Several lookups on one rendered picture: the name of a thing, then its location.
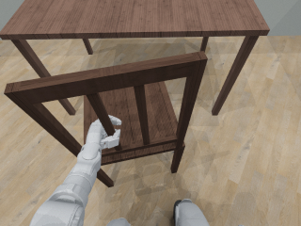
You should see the chair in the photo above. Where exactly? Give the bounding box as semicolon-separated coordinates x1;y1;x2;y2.
4;51;208;187

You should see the robot left forearm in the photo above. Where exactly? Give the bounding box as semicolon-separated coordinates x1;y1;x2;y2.
29;142;102;226

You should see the left robot upper arm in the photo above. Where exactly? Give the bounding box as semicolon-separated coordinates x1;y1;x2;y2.
32;200;85;226

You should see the robot right shin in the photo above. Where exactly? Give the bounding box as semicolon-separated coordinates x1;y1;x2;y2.
179;199;192;204

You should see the robot left hand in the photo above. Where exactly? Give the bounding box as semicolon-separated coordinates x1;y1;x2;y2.
86;115;122;150

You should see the right robot thigh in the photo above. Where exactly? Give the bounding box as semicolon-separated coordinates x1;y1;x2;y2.
175;202;210;226

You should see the table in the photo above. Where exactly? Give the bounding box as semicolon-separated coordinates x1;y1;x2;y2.
0;0;270;116

